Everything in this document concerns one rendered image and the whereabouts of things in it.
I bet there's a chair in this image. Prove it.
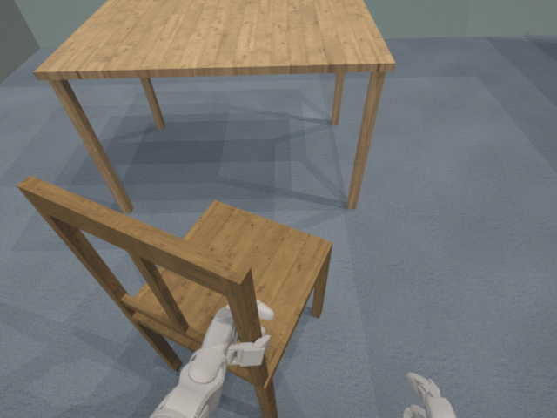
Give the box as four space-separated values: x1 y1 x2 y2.
17 176 332 418

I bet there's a left robot forearm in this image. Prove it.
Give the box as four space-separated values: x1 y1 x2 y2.
149 347 227 418

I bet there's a robot left hand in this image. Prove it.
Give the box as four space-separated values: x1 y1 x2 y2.
201 300 274 367

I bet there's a robot right hand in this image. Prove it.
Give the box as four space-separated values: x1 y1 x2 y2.
403 372 457 418

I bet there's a table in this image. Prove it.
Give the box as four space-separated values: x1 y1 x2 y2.
33 0 396 213

